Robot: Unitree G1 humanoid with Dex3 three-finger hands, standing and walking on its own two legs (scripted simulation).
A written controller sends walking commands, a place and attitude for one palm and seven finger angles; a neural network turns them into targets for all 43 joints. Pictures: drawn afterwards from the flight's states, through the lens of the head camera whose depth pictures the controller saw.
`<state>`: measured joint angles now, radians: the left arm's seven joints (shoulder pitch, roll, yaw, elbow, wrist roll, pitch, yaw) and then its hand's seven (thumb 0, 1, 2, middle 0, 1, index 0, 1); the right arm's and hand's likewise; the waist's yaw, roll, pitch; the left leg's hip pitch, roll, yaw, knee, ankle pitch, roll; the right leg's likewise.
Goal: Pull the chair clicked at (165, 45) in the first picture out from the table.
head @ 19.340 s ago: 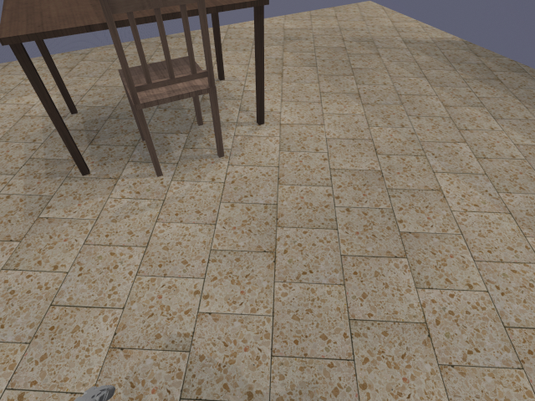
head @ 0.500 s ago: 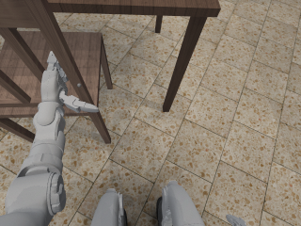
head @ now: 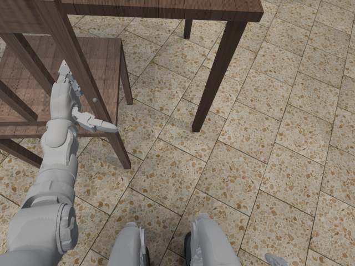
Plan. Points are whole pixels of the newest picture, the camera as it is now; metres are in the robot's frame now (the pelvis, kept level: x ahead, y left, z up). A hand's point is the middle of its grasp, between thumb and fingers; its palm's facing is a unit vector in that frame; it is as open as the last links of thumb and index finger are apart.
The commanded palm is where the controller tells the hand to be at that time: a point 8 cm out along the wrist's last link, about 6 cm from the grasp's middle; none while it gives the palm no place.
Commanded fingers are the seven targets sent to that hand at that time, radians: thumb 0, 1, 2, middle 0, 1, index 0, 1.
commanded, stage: hook a spindle and tug to test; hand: left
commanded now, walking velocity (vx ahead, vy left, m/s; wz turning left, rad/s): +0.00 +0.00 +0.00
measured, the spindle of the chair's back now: out of the picture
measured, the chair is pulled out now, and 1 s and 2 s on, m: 0.00 0.00 0.05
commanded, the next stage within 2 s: step backward, pulling the chair out in 1.28 s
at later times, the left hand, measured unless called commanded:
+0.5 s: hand (96, 99) +0.47 +0.16 +0.02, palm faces -0.01 -1.00 -0.03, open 8.5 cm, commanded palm +0.45 +0.20 +0.03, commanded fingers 0.00 0.73 0.83 -0.50 -1.45 -0.50 -1.45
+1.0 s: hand (97, 101) +0.47 +0.15 +0.02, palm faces +0.00 -1.00 -0.02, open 5.9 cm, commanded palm +0.42 +0.20 +0.03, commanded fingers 0.00 0.90 0.90 -0.50 -1.45 -0.50 -1.45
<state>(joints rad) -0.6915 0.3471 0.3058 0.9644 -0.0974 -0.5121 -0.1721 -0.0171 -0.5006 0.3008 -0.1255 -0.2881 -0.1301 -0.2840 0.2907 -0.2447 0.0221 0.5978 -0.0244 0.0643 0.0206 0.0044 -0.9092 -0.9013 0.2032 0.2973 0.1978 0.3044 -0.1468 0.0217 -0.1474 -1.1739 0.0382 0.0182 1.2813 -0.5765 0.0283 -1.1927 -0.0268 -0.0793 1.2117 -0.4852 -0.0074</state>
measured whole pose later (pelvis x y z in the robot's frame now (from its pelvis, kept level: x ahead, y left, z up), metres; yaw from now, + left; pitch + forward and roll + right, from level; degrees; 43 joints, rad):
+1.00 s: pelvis +0.01 +0.00 +0.01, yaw -1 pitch +27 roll -2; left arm -0.56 0.31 0.28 0.80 -0.14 -0.47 -0.14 0.01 0.66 0.77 -0.39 -1.45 -0.39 -1.45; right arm 0.29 -0.24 0.01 0.58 -0.02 0.06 0.04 0.00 -0.91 -0.90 0.20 0.30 0.20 0.30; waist -0.14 0.03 -0.16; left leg -1.13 0.05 0.03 1.24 -0.59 0.03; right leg -1.15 -0.01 -0.06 1.18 -0.49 -0.01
